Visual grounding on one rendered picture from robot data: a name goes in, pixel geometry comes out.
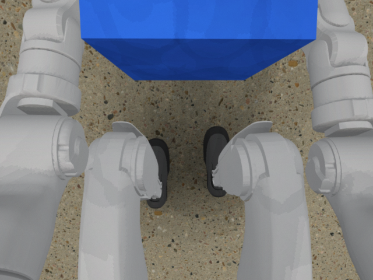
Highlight robot right forearm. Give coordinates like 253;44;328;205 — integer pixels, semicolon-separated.
300;0;373;137

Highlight robot left forearm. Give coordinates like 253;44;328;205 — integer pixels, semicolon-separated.
0;0;85;118

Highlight carton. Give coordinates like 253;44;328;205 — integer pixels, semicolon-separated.
79;0;318;81

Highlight robot left thigh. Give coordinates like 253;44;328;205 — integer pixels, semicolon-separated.
78;132;154;280

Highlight robot left upper arm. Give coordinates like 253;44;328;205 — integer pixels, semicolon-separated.
0;114;89;280

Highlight robot right upper arm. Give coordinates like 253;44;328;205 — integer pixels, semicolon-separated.
305;136;373;280

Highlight robot left foot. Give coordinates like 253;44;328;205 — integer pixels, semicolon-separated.
147;138;170;209

